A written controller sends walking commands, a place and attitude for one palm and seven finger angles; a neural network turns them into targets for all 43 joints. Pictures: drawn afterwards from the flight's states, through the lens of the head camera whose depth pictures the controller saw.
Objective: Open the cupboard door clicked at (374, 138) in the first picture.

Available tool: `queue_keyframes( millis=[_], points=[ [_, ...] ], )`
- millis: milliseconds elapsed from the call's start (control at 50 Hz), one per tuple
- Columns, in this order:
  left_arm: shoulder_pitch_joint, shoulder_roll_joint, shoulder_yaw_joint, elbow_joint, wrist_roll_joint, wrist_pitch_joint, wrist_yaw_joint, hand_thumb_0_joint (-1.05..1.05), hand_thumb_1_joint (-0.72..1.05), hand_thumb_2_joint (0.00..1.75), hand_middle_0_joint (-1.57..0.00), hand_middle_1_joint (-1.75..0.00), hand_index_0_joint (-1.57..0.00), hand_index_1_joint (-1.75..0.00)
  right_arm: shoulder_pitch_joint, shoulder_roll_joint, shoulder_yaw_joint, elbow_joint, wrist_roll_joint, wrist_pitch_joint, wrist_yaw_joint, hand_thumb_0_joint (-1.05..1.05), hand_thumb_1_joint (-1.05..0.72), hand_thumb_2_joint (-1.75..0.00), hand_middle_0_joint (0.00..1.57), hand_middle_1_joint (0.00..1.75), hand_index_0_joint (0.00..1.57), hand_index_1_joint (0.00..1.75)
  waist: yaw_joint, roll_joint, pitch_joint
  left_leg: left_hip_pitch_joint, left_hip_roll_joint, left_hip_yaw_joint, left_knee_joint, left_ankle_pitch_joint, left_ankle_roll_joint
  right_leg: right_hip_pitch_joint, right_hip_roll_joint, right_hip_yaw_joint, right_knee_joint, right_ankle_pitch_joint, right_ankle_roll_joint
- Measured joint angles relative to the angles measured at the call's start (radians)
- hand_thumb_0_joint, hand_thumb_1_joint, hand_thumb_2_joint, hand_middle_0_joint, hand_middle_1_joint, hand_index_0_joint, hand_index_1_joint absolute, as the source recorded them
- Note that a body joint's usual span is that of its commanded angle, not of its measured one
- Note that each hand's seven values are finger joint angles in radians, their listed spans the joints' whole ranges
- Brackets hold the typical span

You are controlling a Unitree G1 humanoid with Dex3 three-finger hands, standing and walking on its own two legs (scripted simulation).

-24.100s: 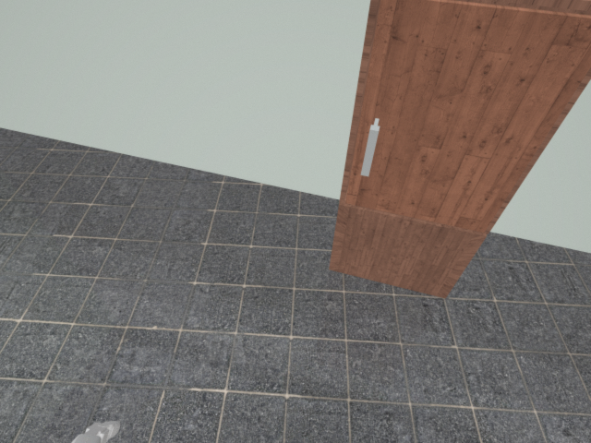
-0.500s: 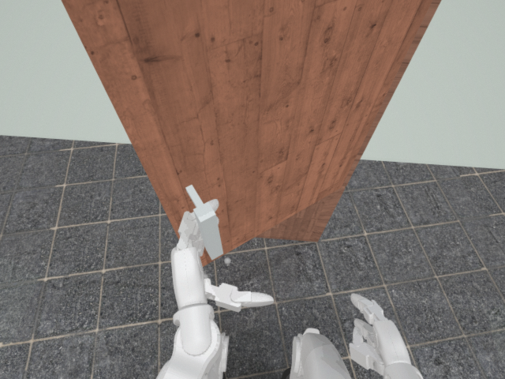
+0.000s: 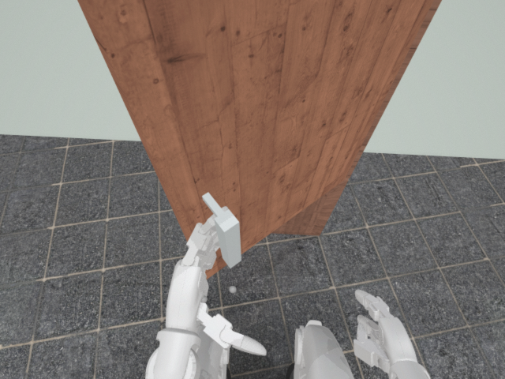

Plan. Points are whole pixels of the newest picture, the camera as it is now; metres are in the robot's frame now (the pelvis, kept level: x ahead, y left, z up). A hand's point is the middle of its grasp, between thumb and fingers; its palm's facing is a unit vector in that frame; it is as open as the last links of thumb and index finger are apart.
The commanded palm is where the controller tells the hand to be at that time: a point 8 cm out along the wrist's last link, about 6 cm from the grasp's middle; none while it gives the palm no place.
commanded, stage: slide the hand sideways off the handle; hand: left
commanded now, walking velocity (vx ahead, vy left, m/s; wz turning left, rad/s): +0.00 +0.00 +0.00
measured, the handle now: (221, 232) +0.32 +0.07 +0.04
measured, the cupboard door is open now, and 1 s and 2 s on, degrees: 40 39 39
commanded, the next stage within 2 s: draw the hand back to the body in 0.64 s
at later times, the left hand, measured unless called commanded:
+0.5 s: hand (189, 321) +0.20 +0.10 +0.03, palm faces -0.01 -1.00 +0.00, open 16.3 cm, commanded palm +0.17 +0.15 +0.03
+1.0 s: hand (140, 320) +0.19 +0.14 +0.10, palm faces +0.00 -1.00 -0.06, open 16.3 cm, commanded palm +0.16 +0.19 +0.10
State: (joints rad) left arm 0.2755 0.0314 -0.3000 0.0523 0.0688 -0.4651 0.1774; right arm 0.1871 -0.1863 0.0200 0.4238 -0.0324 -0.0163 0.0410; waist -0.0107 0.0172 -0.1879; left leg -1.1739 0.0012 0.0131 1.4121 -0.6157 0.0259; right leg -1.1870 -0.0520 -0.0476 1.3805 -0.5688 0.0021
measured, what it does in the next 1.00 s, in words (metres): stands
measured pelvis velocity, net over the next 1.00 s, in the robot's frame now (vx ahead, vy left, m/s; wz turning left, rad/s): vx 0.00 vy -0.01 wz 0.00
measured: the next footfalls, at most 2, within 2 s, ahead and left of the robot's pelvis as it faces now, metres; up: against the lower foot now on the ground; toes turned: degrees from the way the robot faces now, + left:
none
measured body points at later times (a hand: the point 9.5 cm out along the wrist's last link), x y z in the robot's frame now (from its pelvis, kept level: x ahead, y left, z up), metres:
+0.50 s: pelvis +0.01 -0.02 -0.01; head +0.11 -0.01 +0.43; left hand +0.20 +0.15 +0.03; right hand +0.23 -0.23 -0.09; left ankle +0.03 +0.10 -0.60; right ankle +0.05 -0.13 -0.60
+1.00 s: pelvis +0.00 -0.01 +0.02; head +0.07 -0.01 +0.46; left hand +0.19 +0.19 +0.11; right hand +0.20 -0.23 -0.06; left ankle +0.03 +0.10 -0.60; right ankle +0.05 -0.13 -0.60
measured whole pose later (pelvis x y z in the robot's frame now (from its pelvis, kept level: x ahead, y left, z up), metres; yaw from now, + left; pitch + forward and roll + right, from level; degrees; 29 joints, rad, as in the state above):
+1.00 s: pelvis +0.00 -0.01 +0.02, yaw +0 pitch +18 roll -3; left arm 0.62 0.20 0.01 -0.35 -0.19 -0.35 -0.11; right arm 0.22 -0.19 0.00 0.41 0.03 -0.02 -0.05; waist 0.02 0.05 -0.20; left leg -1.07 0.02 -0.03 1.36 -0.60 0.00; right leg -1.06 -0.03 -0.09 1.30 -0.55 -0.02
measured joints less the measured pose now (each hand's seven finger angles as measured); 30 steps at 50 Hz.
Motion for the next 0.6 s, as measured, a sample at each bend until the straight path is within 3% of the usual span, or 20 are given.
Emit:
queue_keyframes(
  millis=[140,360,600],
  points=[
    [0.093,0.029,0.057,-0.065,-0.052,-0.006,-0.054,-0.01,-0.5,0.3,-0.18,-0.32,-0.22,-0.33,0.003,-0.001,0.004,-0.01,0.007,0.004,-0.01,0.01,-0.91,-0.9,0.2,0.3,0.21,0.3,0.014,0.003,-0.002,0.013,0.004,-0.01,-0.01,-0.004,-0.008,0.015,0.005,-0.01,-0.01,-0.006,-0.007],
    [0.23,0.073,0.128,-0.153,-0.112,-0.065,-0.17,-0.01,-0.5,0.3,-0.16,-0.3,-0.16,-0.31,-0.016,-0.022,-0.023,-0.014,0.011,-0.025,-0.031,0.01,-0.91,-0.9,0.2,0.3,0.21,0.3,0.024,-0.004,-0.01,-0.017,0.008,-0.034,0.028,-0.025,-0.024,-0.008,0.009,-0.032,0.026,-0.031,-0.023],
    [0.293,0.103,0.213,-0.217,-0.182,-0.044,-0.26,-0.01,-0.5,0.3,-0.15,-0.3,-0.15,-0.3,-0.03,-0.011,-0.038,-0.007,0.023,-0.031,-0.052,0.01,-0.91,-0.9,0.2,0.3,0.21,0.3,0.034,0.003,-0.015,-0.044,0.016,-0.045,0.065,-0.034,-0.033,-0.035,0.016,-0.042,0.06,-0.04,-0.032]
  ],
)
